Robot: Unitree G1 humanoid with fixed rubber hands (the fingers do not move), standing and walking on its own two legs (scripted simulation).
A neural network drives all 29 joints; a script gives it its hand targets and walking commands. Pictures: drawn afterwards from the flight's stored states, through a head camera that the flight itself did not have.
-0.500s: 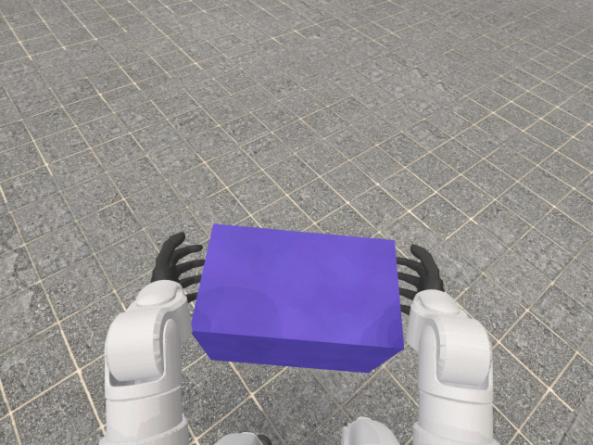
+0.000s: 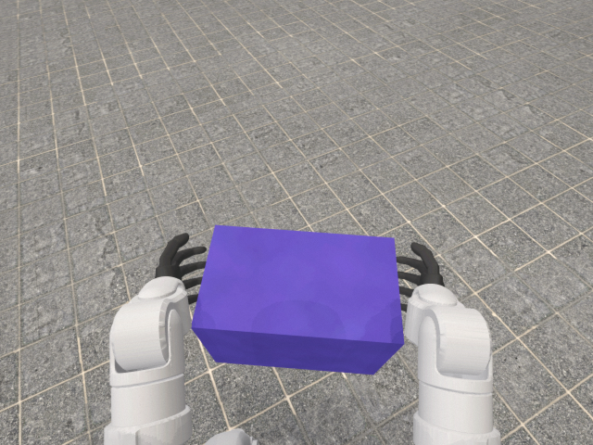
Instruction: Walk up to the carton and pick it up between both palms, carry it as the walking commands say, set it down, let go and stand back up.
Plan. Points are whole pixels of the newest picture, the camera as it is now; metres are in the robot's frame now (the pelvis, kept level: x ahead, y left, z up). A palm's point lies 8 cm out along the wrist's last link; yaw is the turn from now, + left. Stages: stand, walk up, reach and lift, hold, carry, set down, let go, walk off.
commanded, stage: carry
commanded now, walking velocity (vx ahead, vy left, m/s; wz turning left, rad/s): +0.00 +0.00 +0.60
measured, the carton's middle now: (298, 304) +0.30 -0.01 +0.00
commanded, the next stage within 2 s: none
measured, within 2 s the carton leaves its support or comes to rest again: neither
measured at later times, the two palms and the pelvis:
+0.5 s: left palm (27, 356) +0.22 +0.30 +0.07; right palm (286, 267) +0.32 +0.00 +0.08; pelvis +0.00 +0.06 +0.00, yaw +18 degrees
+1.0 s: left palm (35, 386) +0.18 +0.28 +0.08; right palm (293, 267) +0.33 -0.01 +0.06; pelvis +0.02 +0.01 +0.00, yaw +29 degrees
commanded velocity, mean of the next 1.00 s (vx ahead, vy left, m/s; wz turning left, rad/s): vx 0.00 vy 0.00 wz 0.41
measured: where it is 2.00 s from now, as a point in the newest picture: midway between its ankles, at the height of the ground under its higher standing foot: outside the picture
